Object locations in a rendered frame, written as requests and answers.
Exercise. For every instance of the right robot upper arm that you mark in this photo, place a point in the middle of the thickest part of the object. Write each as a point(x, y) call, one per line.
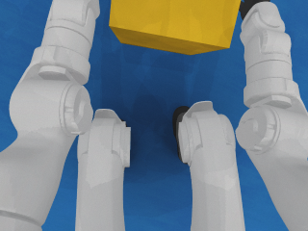
point(276, 141)

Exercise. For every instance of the robot right hand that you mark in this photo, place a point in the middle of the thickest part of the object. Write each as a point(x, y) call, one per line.
point(247, 5)

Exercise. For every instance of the robot left forearm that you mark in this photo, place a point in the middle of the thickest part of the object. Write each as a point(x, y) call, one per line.
point(65, 48)

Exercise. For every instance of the robot right forearm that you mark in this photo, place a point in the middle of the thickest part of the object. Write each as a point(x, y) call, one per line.
point(268, 62)

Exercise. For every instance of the left robot upper arm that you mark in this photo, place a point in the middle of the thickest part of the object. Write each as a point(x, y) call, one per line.
point(48, 115)

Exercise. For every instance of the right robot foot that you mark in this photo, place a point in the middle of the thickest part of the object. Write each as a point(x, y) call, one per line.
point(176, 118)

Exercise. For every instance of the right robot shin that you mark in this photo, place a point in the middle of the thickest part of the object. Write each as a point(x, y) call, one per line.
point(227, 127)

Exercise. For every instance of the carton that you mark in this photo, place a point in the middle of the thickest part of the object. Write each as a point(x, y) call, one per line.
point(186, 27)

